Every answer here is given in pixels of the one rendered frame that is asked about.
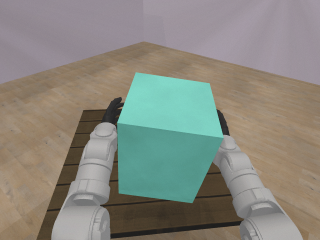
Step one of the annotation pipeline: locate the robot left upper arm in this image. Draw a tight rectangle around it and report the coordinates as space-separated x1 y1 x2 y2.
52 205 111 240

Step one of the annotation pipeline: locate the left robot hand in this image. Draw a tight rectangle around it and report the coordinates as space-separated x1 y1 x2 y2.
101 97 124 129

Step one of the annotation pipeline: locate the robot right upper arm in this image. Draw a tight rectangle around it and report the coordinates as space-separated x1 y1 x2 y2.
239 212 302 240

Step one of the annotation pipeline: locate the left robot forearm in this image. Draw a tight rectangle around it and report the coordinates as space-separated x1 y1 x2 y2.
51 122 117 240

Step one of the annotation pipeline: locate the table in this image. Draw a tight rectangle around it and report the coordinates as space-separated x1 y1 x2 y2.
36 108 244 240

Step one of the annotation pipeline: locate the right robot hand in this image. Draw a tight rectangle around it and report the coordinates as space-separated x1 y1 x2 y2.
216 109 230 136

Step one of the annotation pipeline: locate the carton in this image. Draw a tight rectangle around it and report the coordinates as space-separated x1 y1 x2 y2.
117 72 224 203

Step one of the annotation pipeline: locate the right robot forearm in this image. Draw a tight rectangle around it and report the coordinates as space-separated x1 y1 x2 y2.
212 135 303 240

